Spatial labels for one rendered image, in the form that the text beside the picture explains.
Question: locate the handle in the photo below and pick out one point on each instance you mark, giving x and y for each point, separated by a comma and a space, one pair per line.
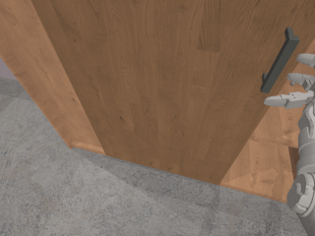
291, 41

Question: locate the wardrobe door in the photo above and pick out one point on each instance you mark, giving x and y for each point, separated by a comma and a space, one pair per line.
22, 29
175, 85

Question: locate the robot right forearm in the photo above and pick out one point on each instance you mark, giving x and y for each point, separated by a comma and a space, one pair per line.
306, 140

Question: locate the right robot hand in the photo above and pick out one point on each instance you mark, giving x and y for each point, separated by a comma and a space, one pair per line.
297, 99

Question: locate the robot right upper arm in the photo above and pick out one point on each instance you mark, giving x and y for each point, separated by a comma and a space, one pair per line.
301, 199

